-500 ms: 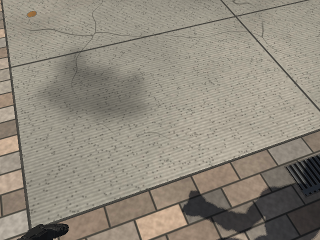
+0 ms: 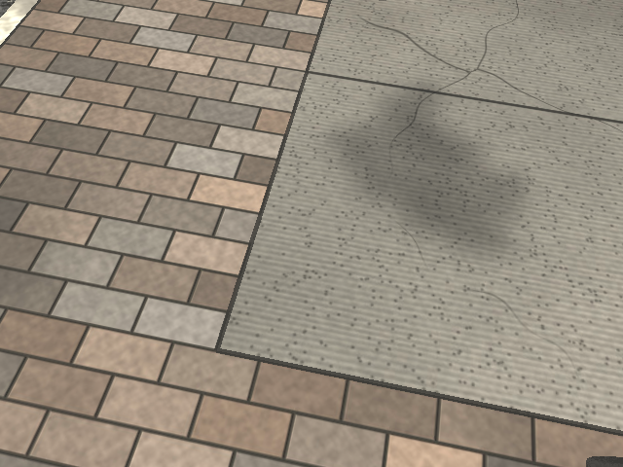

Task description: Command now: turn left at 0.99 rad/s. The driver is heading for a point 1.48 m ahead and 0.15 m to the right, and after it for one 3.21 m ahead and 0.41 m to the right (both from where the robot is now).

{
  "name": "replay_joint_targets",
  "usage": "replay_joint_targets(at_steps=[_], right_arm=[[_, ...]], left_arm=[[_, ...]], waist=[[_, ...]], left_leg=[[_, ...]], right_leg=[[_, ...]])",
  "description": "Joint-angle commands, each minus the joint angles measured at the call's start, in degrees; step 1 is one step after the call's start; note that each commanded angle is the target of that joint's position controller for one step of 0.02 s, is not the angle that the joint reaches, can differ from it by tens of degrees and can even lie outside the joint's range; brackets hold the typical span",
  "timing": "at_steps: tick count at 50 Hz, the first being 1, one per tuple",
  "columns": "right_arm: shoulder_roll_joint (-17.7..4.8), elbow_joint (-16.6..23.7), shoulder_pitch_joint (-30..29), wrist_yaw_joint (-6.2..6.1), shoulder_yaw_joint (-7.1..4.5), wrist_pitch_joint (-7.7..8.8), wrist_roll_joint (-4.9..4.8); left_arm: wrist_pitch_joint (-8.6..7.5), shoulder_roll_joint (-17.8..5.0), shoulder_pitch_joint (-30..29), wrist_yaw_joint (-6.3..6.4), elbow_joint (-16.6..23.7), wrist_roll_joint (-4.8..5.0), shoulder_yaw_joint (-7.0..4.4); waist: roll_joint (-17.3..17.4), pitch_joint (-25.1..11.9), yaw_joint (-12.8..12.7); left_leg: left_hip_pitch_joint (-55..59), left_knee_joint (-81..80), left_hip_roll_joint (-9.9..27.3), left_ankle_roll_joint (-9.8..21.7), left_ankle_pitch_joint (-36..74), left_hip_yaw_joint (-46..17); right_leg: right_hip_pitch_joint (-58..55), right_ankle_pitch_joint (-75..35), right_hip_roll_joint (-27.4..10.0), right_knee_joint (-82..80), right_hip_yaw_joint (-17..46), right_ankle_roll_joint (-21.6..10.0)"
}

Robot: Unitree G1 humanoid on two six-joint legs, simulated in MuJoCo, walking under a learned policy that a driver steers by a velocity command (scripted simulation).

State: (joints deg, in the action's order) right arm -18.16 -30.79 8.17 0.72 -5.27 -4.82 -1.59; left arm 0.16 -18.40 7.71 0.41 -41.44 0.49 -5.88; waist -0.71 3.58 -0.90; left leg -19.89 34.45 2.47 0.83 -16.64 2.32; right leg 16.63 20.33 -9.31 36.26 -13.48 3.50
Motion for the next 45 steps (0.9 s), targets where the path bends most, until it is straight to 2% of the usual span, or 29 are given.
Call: replay_joint_targets(at_steps=[1,2,3,4,5,7,10,13,17,19,20,21,22,23,24,25,26,27,28,31,33,35,36,37,38,39,40,42,45], right_arm=[[-18.5,3.4,8.6,-0.8,-5.48,2.66,2.72],[-14.9,3.1,7.9,-0.18,-4.74,4.08,2.84],[-13.4,2.1,6.2,-0.59,-4.12,4.76,1.89],[-11.3,2.3,3.4,-1.21,-3.53,4.55,0.59],[-10.3,2.9,0.3,-1.76,-2.96,4.01,-0.02],[-10.1,3.5,-1.1,-2.53,-2.66,3.49,0.78],[-10.9,2.9,-0.1,-3.1,-3.04,3.2,0.49],[-11.6,3.2,-0.7,-3.19,-3.33,2.73,0.37],[-10.0,2.9,-1.2,-2.52,-2.29,2.52,0.81],[-8.4,2.7,-2.6,-2.4,-1.33,2.43,0.59],[-5.9,1.9,-0.3,-2.44,-0.42,2.59,1.02],[-1.4,0.9,4.3,-2.43,1.07,2.85,2.67],[-2.0,1.2,6.2,-2.55,0.85,3.28,2.6],[-4.8,-0.2,5.7,-2.76,0.35,3.68,3.24],[-5.3,-0.6,3.0,-2.63,0.08,4.07,3.28],[-4.1,-1.5,1.8,-2.49,0.17,4.38,3.59],[-4.1,-1.4,0.2,-2.25,0.03,4.56,3.6],[-4.3,-1.3,-0.8,-2.0,-0.15,4.71,2.92],[-4.6,-1.3,-0.4,-1.99,-0.34,4.87,2.45],[-3.7,-2.7,2.2,-2.18,-0.73,5.4,2.2],[-4.0,-3.5,2.8,-2.02,-1.24,5.82,2.16],[-5.6,-4.2,3.5,-2.04,-2.0,5.73,2.51],[-7.0,-4.5,4.0,-2.24,-2.4,5.59,3.13],[-6.4,-3.4,1.7,-2.72,-2.16,5.81,3.47],[-5.2,-2.5,1.5,-3.2,-1.62,5.99,3.08],[-4.7,-2.2,-0.4,-3.68,-1.36,5.94,2.51],[-5.4,-2.5,-2.0,-3.81,-1.56,5.84,1.79],[-7.3,-3.4,-0.9,-3.95,-2.13,5.32,1.75],[-9.3,-3.8,-0.5,-3.43,-2.89,4.59,1.77]], left_arm=[[-1.42,-2.5,-4.4,0.08,8.0,-2.61,-0.37],[-1.47,-5.5,-8.0,0.52,8.3,-1.49,-1.02],[-1.69,-5.4,-8.5,0.92,8.5,-0.75,-1.0],[-1.69,-5.8,-6.8,1.49,7.3,-1.23,-1.22],[-1.57,-6.5,-5.4,1.74,7.1,-1.63,-1.49],[-1.58,-5.4,-3.8,1.28,6.3,-1.61,-1.2],[-1.53,-3.1,-4.5,0.9,6.1,-1.02,-0.18],[-1.49,-3.0,-5.3,0.33,6.3,-0.76,0.12],[-1.74,-4.1,-3.4,-0.4,6.0,-0.52,-0.06],[-2.19,-3.9,-0.6,-0.87,5.4,-0.66,-0.1],[-2.36,-4.0,-0.7,-1.01,5.6,-1.43,0.09],[-2.36,-5.6,-2.7,-0.97,7.1,-2.81,0.5],[-2.45,-4.2,-5.3,-1.03,6.4,-4.42,1.56],[-2.81,-0.1,-7.9,-1.28,7.6,-3.57,2.8],[-2.57,-0.1,-7.9,-1.35,7.4,-2.34,2.84],[-1.93,-2.8,-7.3,-1.17,7.1,-0.95,1.99],[-1.48,-5.6,-5.8,-0.85,7.2,0.22,1.07],[-1.04,-8.5,-4.0,-0.51,7.4,0.55,0.2],[-0.76,-9.6,-3.0,-0.34,8.0,0.59,-0.31],[-0.28,-8.3,-2.6,0.05,9.8,1.07,-0.6],[0.31,-7.3,-2.6,0.31,11.1,1.37,-0.72],[0.85,-6.2,-2.4,0.23,12.4,1.82,-0.65],[0.95,-5.0,-1.1,-0.06,12.7,1.68,-0.37],[0.99,-5.2,0.1,-0.47,12.4,1.16,-0.66],[1.16,-7.5,0.5,-0.77,12.2,0.87,-1.59],[1.65,-7.3,1.3,-0.99,11.7,1.18,-1.76],[2.18,-5.6,1.4,-1.24,11.6,1.34,-1.11],[2.63,-3.2,-1.2,-1.94,12.7,1.42,0.08],[2.92,-3.3,-1.9,-3.0,14.0,1.57,0.42]], waist=[[19.9,-15.3,3.7],[12.5,-15.1,5.7],[11.0,-12.0,3.8],[7.5,-10.8,2.0],[7.6,-10.1,0.3],[7.7,-11.4,-0.8],[7.5,-11.6,-0.1],[9.3,-11.2,0.5],[12.1,-12.1,1.5],[11.9,-11.8,-0.2],[9.5,-11.6,0.4],[-1.9,-12.3,3.5],[-13.6,-8.2,7.6],[-11.3,-6.4,6.4],[-9.5,-5.6,5.5],[-7.9,-5.6,5.0],[-8.1,-5.0,3.6],[-7.9,-4.7,2.9],[-7.5,-4.9,2.7],[-7.7,-7.2,2.9],[-4.8,-8.4,2.5],[4.8,-8.2,1.9],[11.7,-7.7,1.6],[15.2,-8.1,1.2],[9.7,-7.9,1.4],[5.9,-7.4,0.2],[5.1,-5.7,-0.4],[7.2,-4.5,1.6],[9.7,-6.4,2.6]], left_leg=[[24.7,-11.2,19.9,20.9,41.1,-36.6],[24.2,-12.8,17.4,20.0,36.0,-31.6],[21.6,-13.1,14.1,16.7,31.5,-27.7],[19.5,-12.7,11.5,13.9,28.2,-25.1],[15.8,-12.6,10.2,12.6,28.2,-23.3],[12.0,-12.2,7.9,12.2,29.8,-22.4],[10.8,-11.1,5.9,11.3,25.4,-24.4],[8.1,-10.3,4.9,10.6,19.4,-28.4],[7.7,-7.2,4.9,9.8,22.2,-31.1],[6.3,-4.9,3.7,8.2,19.7,-30.5],[4.5,-3.2,1.5,5.8,13.1,-28.6],[1.9,5.9,-4.9,2.2,-2.9,-21.7],[-0.3,7.6,-8.5,-1.4,-17.2,-17.3],[1.2,9.3,-4.0,-3.9,-15.6,-16.0],[2.7,4.2,-3.2,-4.4,-10.0,-13.8],[5.6,-2.7,-3.5,-4.3,-4.1,-12.0],[7.9,-5.5,-4.1,-4.1,0.5,-11.2],[8.6,-5.1,-5.0,-3.5,1.2,-9.9],[8.0,-4.1,-5.4,-2.8,0.0,-8.5],[7.3,-2.8,-5.6,-1.1,-1.9,-7.0],[9.6,-4.5,-3.7,0.0,0.8,-8.2],[14.4,-9.7,3.0,3.8,8.6,-14.4],[17.9,-12.6,11.0,8.4,17.7,-21.4],[18.9,-13.2,19.9,13.8,28.7,-26.7],[17.8,-12.6,22.5,15.7,34.7,-25.9],[16.5,-11.8,20.7,14.2,34.8,-21.6],[15.8,-12.0,17.6,11.8,32.6,-16.5],[15.6,-12.3,14.3,10.3,32.2,-9.7],[12.6,-11.3,13.2,8.9,30.1,-2.5]], right_leg=[[28.2,19.6,7.8,32.3,11.9,2.2],[29.2,15.8,7.1,36.1,16.3,1.1],[29.6,10.2,7.0,34.6,17.7,-0.4],[28.9,5.9,6.2,32.2,18.4,-0.7],[26.2,3.1,6.4,29.7,18.6,-0.6],[21.1,-0.6,9.0,26.7,18.1,0.1],[17.9,-2.7,11.9,16.3,18.8,0.9],[13.8,-3.3,13.7,9.1,19.8,0.8],[7.2,-2.8,12.6,2.6,19.1,-0.4],[0.4,-9.9,11.2,-7.0,17.6,-2.1],[-4.4,-17.2,8.1,-11.9,19.7,-3.7],[-8.0,-25.8,-1.5,-16.6,31.8,-7.0],[-1.7,-26.8,-8.0,-19.3,43.2,-16.9],[1.0,-18.7,-7.7,-20.8,44.9,-19.1],[0.7,-14.9,-3.7,-19.7,40.7,-16.4],[0.4,-10.8,0.5,-18.0,36.5,-13.1],[0.9,-9.3,2.4,-17.1,35.4,-11.4],[1.2,-9.7,3.1,-16.5,35.8,-10.7],[0.9,-10.1,3.3,-16.0,37.0,-10.9],[0.3,-14.0,3.7,-13.3,38.5,-11.9],[2.8,-17.2,5.5,-9.9,37.4,-11.3],[10.6,-12.8,10.7,-1.2,30.1,-7.7],[17.4,-4.3,14.2,6.3,23.8,-5.2],[21.7,12.2,13.2,18.3,19.7,-3.2],[23.4,14.7,10.0,28.4,19.1,-1.6],[23.0,12.6,7.9,31.9,18.8,-0.6],[23.4,8.9,6.1,29.4,17.9,0.1],[22.4,3.9,4.9,24.8,14.6,0.8],[12.2,2.1,5.6,13.2,10.4,-0.4]])
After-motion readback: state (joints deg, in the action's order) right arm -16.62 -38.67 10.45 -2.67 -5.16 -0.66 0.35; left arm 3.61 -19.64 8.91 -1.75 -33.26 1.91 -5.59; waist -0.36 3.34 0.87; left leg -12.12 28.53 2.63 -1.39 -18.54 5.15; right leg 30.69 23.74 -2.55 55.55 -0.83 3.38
